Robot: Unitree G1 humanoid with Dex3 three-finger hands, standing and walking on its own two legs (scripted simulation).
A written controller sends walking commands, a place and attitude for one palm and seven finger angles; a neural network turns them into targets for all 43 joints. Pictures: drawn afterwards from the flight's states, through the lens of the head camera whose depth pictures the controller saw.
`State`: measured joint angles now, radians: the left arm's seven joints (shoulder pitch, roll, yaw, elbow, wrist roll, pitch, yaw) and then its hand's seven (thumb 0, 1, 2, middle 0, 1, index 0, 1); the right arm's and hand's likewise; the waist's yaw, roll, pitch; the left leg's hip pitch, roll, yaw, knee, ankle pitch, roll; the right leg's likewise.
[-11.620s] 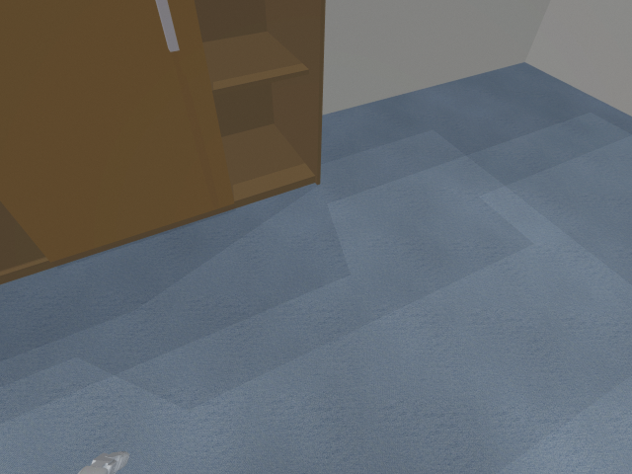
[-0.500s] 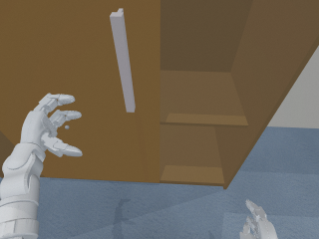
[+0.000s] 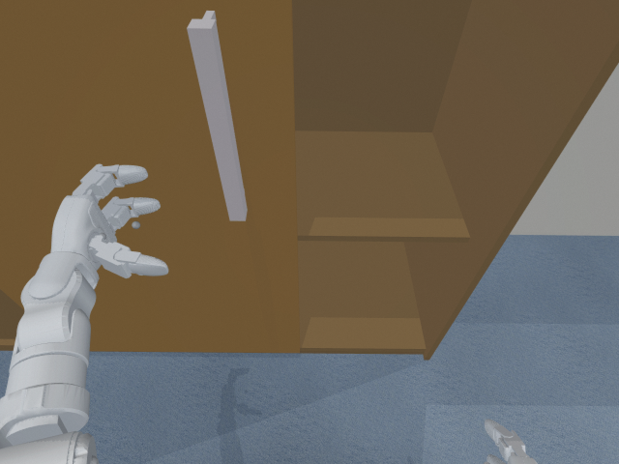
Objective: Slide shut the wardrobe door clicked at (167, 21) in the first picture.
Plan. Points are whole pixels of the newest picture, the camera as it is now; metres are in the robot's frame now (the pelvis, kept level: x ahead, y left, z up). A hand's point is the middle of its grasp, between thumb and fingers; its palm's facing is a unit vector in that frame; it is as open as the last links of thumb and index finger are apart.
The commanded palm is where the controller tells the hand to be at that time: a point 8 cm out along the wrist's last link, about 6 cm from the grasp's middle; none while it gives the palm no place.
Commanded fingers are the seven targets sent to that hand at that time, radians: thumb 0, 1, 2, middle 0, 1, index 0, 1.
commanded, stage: move the hooked fingers beside the handle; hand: left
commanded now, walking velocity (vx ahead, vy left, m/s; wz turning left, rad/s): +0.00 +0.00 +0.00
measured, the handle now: (226, 131) +0.53 +0.15 +0.15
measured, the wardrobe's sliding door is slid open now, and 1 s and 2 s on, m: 0.42 0.42 0.42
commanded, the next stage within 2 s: feel for the door with the fingertips in 1.48 s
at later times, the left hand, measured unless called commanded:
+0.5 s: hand (172, 186) +0.44 +0.21 +0.13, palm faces +0.06 -1.00 +0.01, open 14.0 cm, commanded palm +0.42 +0.26 +0.12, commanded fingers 0.00 -0.50 0.30 -0.30 -1.20 -0.30 -1.20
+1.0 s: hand (181, 178) +0.47 +0.21 +0.11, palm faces +0.06 -1.00 +0.00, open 14.0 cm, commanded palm +0.45 +0.26 +0.12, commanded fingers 0.00 -0.50 0.30 -0.30 -1.20 -0.30 -1.20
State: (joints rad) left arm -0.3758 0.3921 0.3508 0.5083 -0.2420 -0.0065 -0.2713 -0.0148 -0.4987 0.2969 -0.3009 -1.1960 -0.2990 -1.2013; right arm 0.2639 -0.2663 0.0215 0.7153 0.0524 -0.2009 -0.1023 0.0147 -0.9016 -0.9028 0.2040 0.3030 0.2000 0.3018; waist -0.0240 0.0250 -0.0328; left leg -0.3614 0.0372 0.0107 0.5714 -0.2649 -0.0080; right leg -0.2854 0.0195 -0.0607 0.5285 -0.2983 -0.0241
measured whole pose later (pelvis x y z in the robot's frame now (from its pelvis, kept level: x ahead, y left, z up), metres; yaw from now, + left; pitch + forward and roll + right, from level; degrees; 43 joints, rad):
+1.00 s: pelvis +0.00 +0.01 -0.01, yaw -2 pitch +11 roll -2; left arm -0.76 0.48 0.40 0.99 -0.13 -0.19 -0.21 -0.01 -0.50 0.30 -0.30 -1.20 -0.30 -1.20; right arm 0.41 -0.27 0.00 0.73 0.03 -0.10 -0.04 0.01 -0.90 -0.90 0.20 0.30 0.20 0.30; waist -0.12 0.02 -0.07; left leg -0.56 0.06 0.03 0.69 -0.31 0.00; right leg -0.49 0.04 -0.03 0.63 -0.32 -0.02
